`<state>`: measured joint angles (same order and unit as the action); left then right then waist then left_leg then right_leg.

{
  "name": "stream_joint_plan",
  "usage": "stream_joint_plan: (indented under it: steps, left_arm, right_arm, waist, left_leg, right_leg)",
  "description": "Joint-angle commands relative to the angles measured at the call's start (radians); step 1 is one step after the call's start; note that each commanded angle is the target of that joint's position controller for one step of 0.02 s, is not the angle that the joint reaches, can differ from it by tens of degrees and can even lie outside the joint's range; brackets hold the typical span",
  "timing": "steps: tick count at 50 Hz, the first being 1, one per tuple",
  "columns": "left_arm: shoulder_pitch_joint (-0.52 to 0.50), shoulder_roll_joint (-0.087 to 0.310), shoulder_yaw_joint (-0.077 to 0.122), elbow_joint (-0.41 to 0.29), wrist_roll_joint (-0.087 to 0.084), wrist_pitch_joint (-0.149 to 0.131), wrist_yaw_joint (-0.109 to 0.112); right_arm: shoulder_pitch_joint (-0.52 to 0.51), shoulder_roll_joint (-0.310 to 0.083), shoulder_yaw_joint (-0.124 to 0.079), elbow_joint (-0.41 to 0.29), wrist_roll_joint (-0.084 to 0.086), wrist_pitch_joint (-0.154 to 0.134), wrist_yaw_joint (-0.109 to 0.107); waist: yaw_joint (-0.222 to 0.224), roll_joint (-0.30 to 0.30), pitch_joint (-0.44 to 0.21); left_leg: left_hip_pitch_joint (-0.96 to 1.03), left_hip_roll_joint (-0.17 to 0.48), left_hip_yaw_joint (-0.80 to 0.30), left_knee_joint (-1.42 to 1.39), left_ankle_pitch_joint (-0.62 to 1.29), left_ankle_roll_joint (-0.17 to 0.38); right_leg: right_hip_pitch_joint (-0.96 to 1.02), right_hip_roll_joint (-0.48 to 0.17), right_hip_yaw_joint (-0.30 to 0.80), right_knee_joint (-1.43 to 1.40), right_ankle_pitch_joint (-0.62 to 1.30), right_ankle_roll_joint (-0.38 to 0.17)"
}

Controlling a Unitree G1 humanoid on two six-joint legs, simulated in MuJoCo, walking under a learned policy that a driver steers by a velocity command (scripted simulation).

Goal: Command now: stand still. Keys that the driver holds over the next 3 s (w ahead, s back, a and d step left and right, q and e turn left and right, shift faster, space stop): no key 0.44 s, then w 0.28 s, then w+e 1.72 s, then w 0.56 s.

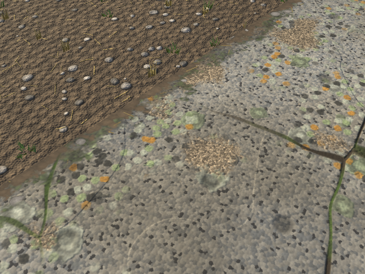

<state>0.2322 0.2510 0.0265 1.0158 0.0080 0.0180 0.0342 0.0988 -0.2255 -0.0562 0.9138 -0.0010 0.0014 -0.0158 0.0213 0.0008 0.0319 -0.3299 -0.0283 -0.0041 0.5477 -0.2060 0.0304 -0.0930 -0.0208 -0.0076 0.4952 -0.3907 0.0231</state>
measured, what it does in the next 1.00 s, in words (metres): walks ahead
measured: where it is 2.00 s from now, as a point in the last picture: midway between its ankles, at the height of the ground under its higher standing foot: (243, 225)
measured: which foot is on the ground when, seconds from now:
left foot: down 0.00-1.00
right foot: down 0.00-0.70, up 0.72-1.00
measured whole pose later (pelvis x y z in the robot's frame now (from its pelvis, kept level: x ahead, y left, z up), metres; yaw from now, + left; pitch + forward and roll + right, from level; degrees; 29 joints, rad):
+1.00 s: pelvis +0.15 +0.02 +0.01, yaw -6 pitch +0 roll +1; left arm 0.19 0.25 0.08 0.92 -0.04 -0.06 0.00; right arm 0.38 -0.19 -0.03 1.12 -0.02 -0.10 -0.01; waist -0.05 -0.03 0.00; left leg 0.04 -0.04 0.16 0.22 -0.27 0.04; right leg -0.69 -0.10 0.07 0.94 -0.06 -0.04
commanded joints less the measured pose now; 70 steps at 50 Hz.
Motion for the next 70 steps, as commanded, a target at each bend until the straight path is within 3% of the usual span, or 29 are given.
stream_joint_plan:
  steps: [1, 22, 25, 26, 28, 29, 30, 32, 34, 35, 36, 37, 38, 39, 40, 42, 45, 48, 55, 57, 59, 60, 61, 62, 63, 64, 65, 67, 70]
  left_arm:
    - [0.056, 0.093, 0.015, -0.008, 0.001, -0.012, 0.004]
    - [0.176, 0.033, -0.004, 0.046, 0.001, -0.041, 0.007]
    - [0.196, 0.062, 0.007, 0.044, -0.009, -0.036, 0.014]
    - [0.204, 0.076, 0.013, 0.034, -0.013, -0.038, 0.017]
    - [0.245, 0.140, 0.037, 0.033, -0.027, -0.053, 0.018]
    - [0.217, 0.161, 0.047, 0.028, -0.029, -0.063, 0.019]
    - [0.206, 0.143, 0.046, 0.021, -0.027, -0.073, 0.017]
    - [0.186, 0.117, 0.044, 0.011, -0.032, -0.081, 0.006]
    - [0.159, 0.116, 0.043, -0.004, -0.033, -0.079, -0.005]
    - [0.134, 0.115, 0.040, -0.016, -0.031, -0.084, -0.007]
    - [0.123, 0.043, 0.021, -0.056, -0.028, -0.096, -0.008]
    - [0.102, 0.019, 0.015, -0.083, -0.038, -0.114, -0.005]
    - [0.075, 0.059, 0.031, -0.092, -0.071, -0.125, -0.011]
    - [0.066, 0.067, 0.033, -0.091, -0.079, -0.128, -0.018]
    - [0.062, 0.062, 0.039, -0.087, -0.069, -0.129, -0.018]
    - [0.074, 0.066, 0.055, -0.080, -0.054, -0.111, -0.022]
    - [0.042, 0.032, 0.056, -0.091, -0.048, -0.086, -0.034]
    - [-0.068, 0.018, 0.049, -0.150, -0.043, -0.084, -0.040]
    - [-0.287, 0.001, 0.024, -0.271, -0.035, -0.086, -0.088]
    - [-0.274, 0.027, 0.035, -0.294, -0.036, -0.086, -0.103]
    - [-0.130, 0.092, 0.068, -0.280, -0.040, -0.080, -0.111]
    - [0.024, 0.149, 0.100, -0.244, -0.042, -0.076, -0.105]
    - [0.169, 0.226, 0.134, -0.214, -0.043, -0.063, -0.081]
    - [0.134, 0.308, 0.144, -0.243, -0.041, -0.062, -0.068]
    - [0.171, 0.239, 0.117, -0.240, -0.021, -0.070, -0.068]
    - [0.143, 0.181, 0.102, -0.234, -0.010, -0.083, -0.065]
    - [0.060, 0.148, 0.092, -0.245, -0.017, -0.098, -0.071]
    - [-0.056, 0.105, 0.075, -0.282, -0.009, -0.109, -0.071]
    - [-0.035, 0.134, 0.079, -0.282, -0.020, -0.112, -0.058]
  right_arm:
    - [-0.041, -0.114, -0.024, -0.032, 0.001, -0.007, -0.010]
    - [-0.023, -0.093, -0.010, 0.108, 0.003, 0.009, -0.019]
    - [0.003, -0.100, -0.014, 0.131, 0.011, 0.008, -0.020]
    - [-0.014, -0.102, -0.016, 0.126, 0.012, 0.000, -0.017]
    - [-0.075, -0.076, -0.012, 0.098, 0.019, -0.032, -0.002]
    - [-0.090, -0.076, -0.012, 0.086, 0.023, -0.049, 0.008]
    - [-0.090, -0.076, -0.013, 0.083, 0.026, -0.062, 0.015]
    - [-0.057, -0.065, -0.013, 0.087, 0.038, -0.083, 0.026]
    - [0.104, -0.078, -0.031, 0.154, 0.038, -0.088, 0.029]
    - [0.230, -0.121, -0.052, 0.189, 0.035, -0.088, 0.028]
    - [0.367, -0.227, -0.080, 0.213, 0.034, -0.089, 0.026]
    - [0.453, -0.216, -0.064, 0.226, 0.022, -0.100, 0.036]
    - [0.358, -0.152, -0.037, 0.206, 0.009, -0.115, 0.033]
    - [0.267, -0.114, -0.022, 0.172, 0.010, -0.122, 0.032]
    - [0.214, -0.099, -0.012, 0.158, 0.010, -0.125, 0.033]
    - [0.191, -0.063, 0.004, 0.155, -0.002, -0.122, 0.030]
    - [0.246, -0.093, 0.004, 0.167, -0.014, -0.119, 0.011]
    - [0.241, -0.124, 0.002, 0.153, -0.022, -0.116, -0.004]
    - [0.319, -0.155, -0.007, 0.146, 0.003, -0.094, -0.015]
    - [0.299, -0.181, -0.014, 0.129, 0.005, -0.081, -0.017]
    - [0.266, -0.213, -0.024, 0.102, 0.000, -0.063, -0.025]
    - [0.240, -0.223, -0.026, 0.084, 0.002, -0.057, -0.026]
    - [0.245, -0.209, -0.018, 0.060, -0.005, -0.065, -0.023]
    - [0.322, -0.053, 0.024, 0.006, -0.013, -0.100, -0.003]
    - [0.233, -0.125, 0.013, -0.024, 0.020, -0.157, 0.019]
    - [0.134, -0.171, -0.002, -0.064, 0.058, -0.176, 0.025]
    - [0.114, -0.162, 0.000, -0.073, 0.049, -0.182, 0.018]
    - [0.149, -0.175, -0.018, -0.056, 0.018, -0.155, 0.005]
    - [0.136, -0.147, -0.021, -0.087, -0.011, -0.116, 0.000]
  waist:
    - [0.000, 0.011, -0.041]
    - [-0.016, -0.004, 0.011]
    - [-0.013, -0.045, 0.039]
    - [-0.001, -0.060, 0.071]
    - [0.028, -0.157, 0.134]
    - [0.021, -0.187, 0.178]
    - [0.013, -0.172, 0.190]
    - [-0.013, -0.148, 0.189]
    - [-0.081, -0.124, 0.115]
    - [-0.138, -0.073, 0.051]
    - [-0.169, 0.195, -0.017]
    - [-0.184, 0.274, -0.101]
    - [-0.132, 0.153, -0.026]
    - [-0.098, 0.103, 0.022]
    - [-0.071, 0.068, 0.049]
    - [-0.038, 0.090, 0.054]
    - [-0.040, 0.061, 0.061]
    - [-0.050, 0.037, 0.090]
    - [-0.092, 0.028, 0.130]
    - [-0.054, 0.064, 0.085]
    - [0.042, 0.120, -0.029]
    - [0.127, 0.114, -0.117]
    - [0.183, 0.022, -0.201]
    - [0.057, -0.257, -0.312]
    - [0.110, -0.150, -0.417]
    - [0.107, -0.121, -0.276]
    - [0.047, -0.005, -0.152]
    - [-0.034, 0.025, -0.091]
    - [-0.058, -0.001, -0.056]
  left_leg:
    - [0.170, 0.085, -0.099, -0.082, 0.179, 0.057]
    - [0.171, 0.060, -0.076, -0.100, 0.092, 0.033]
    - [0.097, 0.003, -0.019, -0.056, -0.293, 0.029]
    - [0.029, -0.010, -0.005, -0.023, -0.363, 0.029]
    - [-0.120, -0.023, 0.062, 0.144, -0.221, 0.013]
    - [-0.189, 0.022, 0.041, 0.221, -0.164, 0.023]
    - [-0.231, 0.051, 0.029, 0.246, -0.180, 0.034]
    - [-0.187, 0.062, 0.045, 0.126, -0.211, 0.051]
    - [0.152, -0.019, 0.113, -0.015, -0.088, 0.043]
    - [0.311, 0.010, 0.037, -0.048, -0.063, 0.062]
    - [0.486, 0.217, -0.348, -0.205, -0.196, 0.180]
    - [0.561, 0.396, -0.719, -0.377, -0.266, 0.279]
    - [0.489, 0.422, -0.667, -0.364, -0.313, 0.257]
    - [0.416, 0.384, -0.521, -0.369, -0.300, 0.211]
    - [0.367, 0.350, -0.403, -0.385, -0.225, 0.173]
    - [0.291, 0.273, -0.198, -0.407, -0.057, 0.108]
    - [0.281, 0.257, -0.072, -0.428, 0.111, 0.116]
    - [0.272, 0.266, 0.004, -0.453, 0.192, 0.124]
    - [0.383, 0.295, 0.169, -0.408, 0.367, 0.103]
    - [0.434, 0.308, 0.207, -0.301, 0.691, 0.086]
    - [0.447, 0.312, 0.229, -0.060, 1.025, 0.067]
    - [0.369, 0.286, 0.237, 0.149, 1.010, 0.044]
    - [0.130, 0.238, 0.235, 0.447, 0.713, 0.004]
    - [-0.305, -0.010, 0.152, 0.888, -0.255, -0.062]
    - [-0.405, -0.006, -0.108, 0.980, -0.320, -0.026]
    - [-0.476, 0.048, -0.109, 0.951, -0.251, 0.007]
    - [-0.448, 0.099, -0.102, 0.837, -0.169, 0.015]
    - [-0.297, 0.158, -0.103, 0.692, -0.114, 0.003]
    - [-0.249, 0.166, -0.076, 0.543, -0.066, -0.048]
  right_leg:
    - [-0.157, -0.025, 0.013, -0.092, 0.110, -0.022]
    - [-0.217, -0.021, 0.015, -0.127, 0.055, -0.032]
    - [-0.234, -0.033, 0.051, -0.159, -0.240, -0.082]
    - [-0.233, -0.064, 0.100, -0.190, -0.334, -0.113]
    - [-0.168, -0.229, 0.317, -0.320, -0.438, -0.202]
    - [-0.147, -0.309, 0.392, -0.349, -0.400, -0.237]
    - [-0.115, -0.328, 0.398, -0.343, -0.322, -0.244]
    - [-0.079, -0.283, 0.301, -0.287, -0.165, -0.203]
    - [-0.205, -0.179, 0.168, -0.163, 0.025, -0.152]
    - [-0.271, -0.126, 0.096, 0.008, 0.222, -0.122]
    - [-0.477, 0.016, -0.052, 0.375, 0.214, -0.038]
    - [-0.610, 0.077, 0.049, 0.661, -0.162, -0.030]
    - [-0.690, 0.024, 0.155, 0.798, -0.133, -0.070]
    - [-0.699, -0.023, 0.163, 0.806, -0.029, -0.103]
    - [-0.691, -0.056, 0.160, 0.755, 0.065, -0.118]
    - [-0.605, -0.095, 0.140, 0.660, 0.167, -0.120]
    - [-0.636, -0.095, 0.110, 0.614, 0.244, -0.086]
    - [-0.693, -0.094, 0.104, 0.461, 0.340, -0.058]
    - [-0.646, -0.066, -0.042, 0.173, 0.402, -0.096]
    - [-0.554, -0.016, -0.096, 0.150, 0.324, -0.133]
    - [-0.347, 0.063, -0.140, 0.166, 0.238, -0.178]
    - [-0.120, 0.099, -0.130, 0.112, 0.268, -0.213]
    - [0.174, 0.006, 0.064, 0.068, 0.208, -0.260]
    - [0.486, -0.286, 0.706, -0.085, 0.053, -0.467]
    - [0.519, -0.328, 0.890, -0.229, -0.019, -0.474]
    - [0.425, -0.289, 0.723, -0.233, 0.036, -0.409]
    - [0.233, -0.239, 0.570, -0.240, 0.170, -0.370]
    - [-0.009, -0.162, 0.405, -0.264, 0.323, -0.324]
    - [-0.154, -0.130, 0.329, -0.303, 0.408, -0.332]
Next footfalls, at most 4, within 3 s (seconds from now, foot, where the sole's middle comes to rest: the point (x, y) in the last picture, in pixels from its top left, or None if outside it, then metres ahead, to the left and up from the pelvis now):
1.22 right None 0.43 -0.15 -0.77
1.72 left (211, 209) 0.77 -0.07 -0.77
2.24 right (306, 202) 0.80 -0.46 -0.77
2.72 left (319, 142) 1.13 -0.60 -0.77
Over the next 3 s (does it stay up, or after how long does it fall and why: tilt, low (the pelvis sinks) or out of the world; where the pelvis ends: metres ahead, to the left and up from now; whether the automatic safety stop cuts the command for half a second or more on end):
stays up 1.04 -0.61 0.02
